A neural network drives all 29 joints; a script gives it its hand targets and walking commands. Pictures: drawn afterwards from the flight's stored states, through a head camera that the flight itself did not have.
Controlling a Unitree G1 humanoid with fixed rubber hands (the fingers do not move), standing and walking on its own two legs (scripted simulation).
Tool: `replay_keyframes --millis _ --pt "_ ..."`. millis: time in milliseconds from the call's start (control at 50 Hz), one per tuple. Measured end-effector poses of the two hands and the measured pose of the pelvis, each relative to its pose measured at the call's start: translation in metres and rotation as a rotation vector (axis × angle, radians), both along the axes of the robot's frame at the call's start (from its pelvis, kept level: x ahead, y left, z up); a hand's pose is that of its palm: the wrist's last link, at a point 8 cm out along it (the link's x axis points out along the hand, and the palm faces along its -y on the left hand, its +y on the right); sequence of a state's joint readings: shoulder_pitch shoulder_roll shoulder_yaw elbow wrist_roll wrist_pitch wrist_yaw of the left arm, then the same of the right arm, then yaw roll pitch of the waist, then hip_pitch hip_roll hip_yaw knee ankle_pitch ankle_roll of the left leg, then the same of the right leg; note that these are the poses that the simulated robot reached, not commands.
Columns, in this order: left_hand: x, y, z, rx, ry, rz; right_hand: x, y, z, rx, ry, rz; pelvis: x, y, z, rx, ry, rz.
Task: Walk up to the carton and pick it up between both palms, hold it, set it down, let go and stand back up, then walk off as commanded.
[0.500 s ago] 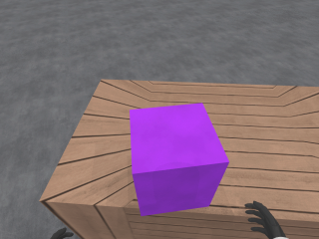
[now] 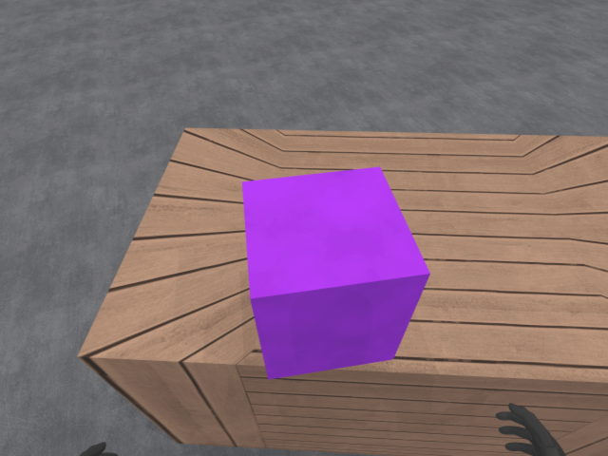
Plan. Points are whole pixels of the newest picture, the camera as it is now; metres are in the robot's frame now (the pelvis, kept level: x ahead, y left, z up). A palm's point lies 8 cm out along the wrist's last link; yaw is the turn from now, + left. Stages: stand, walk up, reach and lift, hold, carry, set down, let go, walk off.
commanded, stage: walk off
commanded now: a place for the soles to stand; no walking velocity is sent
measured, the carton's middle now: (322, 276) +0.38 +0.01 -0.01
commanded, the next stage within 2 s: stand in 1.80 s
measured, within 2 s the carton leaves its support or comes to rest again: neither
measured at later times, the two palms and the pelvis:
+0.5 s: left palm out of the picture -0.05 +0.25 -0.07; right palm out of the picture +0.01 -0.35 -0.15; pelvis -0.12 -0.07 -0.02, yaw +0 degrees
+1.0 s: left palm out of the picture -0.24 +0.30 -0.11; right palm out of the picture -0.21 -0.34 -0.10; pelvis -0.33 -0.03 -0.03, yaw +1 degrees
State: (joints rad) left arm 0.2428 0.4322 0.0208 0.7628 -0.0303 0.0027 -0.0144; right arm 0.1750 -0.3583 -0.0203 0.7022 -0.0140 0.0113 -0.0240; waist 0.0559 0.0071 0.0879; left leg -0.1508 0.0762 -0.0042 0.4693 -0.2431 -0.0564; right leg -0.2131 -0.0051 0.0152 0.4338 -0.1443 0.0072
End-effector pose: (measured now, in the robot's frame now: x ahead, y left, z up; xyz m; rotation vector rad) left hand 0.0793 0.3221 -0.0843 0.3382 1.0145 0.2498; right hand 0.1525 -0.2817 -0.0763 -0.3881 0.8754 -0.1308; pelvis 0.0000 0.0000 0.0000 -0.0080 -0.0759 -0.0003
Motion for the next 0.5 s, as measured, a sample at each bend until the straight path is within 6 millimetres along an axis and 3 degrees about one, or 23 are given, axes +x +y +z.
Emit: replay_keyframes --millis 80,220,320,420,500 --pt "-0.023 -0.002 -0.002 0.032 0.047 0.022 -0.032 -0.016 -0.011 -0.008 0.064 -0.017 -0.018 -0.011 -0.003 0.018 -0.022 -0.008" --pt "-0.073 -0.035 0.0 0.083 0.124 0.039 -0.048 -0.047 -0.045 0.034 0.068 -0.006 -0.052 -0.044 -0.016 0.059 -0.01 -0.02" --pt "-0.094 -0.057 0.013 0.094 0.115 0.057 -0.085 -0.057 -0.058 0.065 0.131 -0.022 -0.072 -0.056 -0.01 0.081 -0.03 -0.021" --pt "-0.109 -0.067 0.016 0.119 0.068 0.076 -0.123 -0.066 -0.07 0.067 0.205 -0.018 -0.097 -0.066 -0.012 0.082 -0.023 0.003" --pt "-0.134 -0.07 0.013 0.125 0.063 0.089 -0.146 -0.069 -0.074 0.064 0.215 -0.02 -0.121 -0.069 -0.015 0.08 -0.019 0.012"
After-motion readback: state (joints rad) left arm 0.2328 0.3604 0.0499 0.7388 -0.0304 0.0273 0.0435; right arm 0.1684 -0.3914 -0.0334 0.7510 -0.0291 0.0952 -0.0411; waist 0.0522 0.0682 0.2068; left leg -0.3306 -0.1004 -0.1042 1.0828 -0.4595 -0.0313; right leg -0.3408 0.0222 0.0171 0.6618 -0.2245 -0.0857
